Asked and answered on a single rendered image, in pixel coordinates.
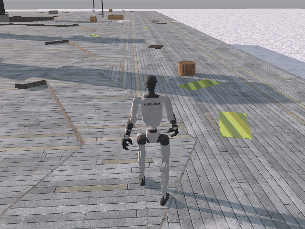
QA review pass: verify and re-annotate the robot right thigh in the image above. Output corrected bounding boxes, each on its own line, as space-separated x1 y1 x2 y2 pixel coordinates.
159 134 170 173

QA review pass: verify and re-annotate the left robot upper arm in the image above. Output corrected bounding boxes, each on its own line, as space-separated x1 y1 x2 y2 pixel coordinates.
129 96 142 124

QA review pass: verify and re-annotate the humanoid robot head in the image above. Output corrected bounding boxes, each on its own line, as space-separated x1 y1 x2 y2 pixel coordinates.
144 75 159 98

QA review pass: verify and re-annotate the left robot forearm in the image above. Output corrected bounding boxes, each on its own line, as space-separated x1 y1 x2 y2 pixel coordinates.
123 117 134 139

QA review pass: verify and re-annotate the right robot forearm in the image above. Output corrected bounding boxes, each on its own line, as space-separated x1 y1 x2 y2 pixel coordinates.
170 113 178 130

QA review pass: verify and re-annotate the robot right hand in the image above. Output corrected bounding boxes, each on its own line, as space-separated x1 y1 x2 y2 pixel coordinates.
167 128 178 137

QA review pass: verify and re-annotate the robot left hand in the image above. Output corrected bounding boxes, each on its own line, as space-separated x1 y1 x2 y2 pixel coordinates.
122 138 132 150

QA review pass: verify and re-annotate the right robot upper arm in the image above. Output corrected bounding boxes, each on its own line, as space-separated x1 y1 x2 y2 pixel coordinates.
161 95 175 121

